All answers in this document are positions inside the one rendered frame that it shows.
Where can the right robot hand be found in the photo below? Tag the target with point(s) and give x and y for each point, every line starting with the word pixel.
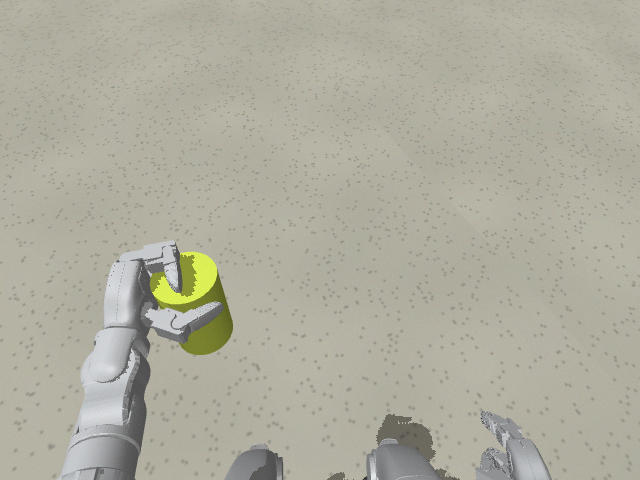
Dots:
pixel 523 461

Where can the left robot arm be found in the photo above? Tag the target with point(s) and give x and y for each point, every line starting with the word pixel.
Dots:
pixel 107 438

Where can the can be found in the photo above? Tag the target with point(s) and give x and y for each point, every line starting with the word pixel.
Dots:
pixel 201 285

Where can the left robot hand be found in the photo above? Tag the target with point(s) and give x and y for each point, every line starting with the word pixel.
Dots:
pixel 128 300

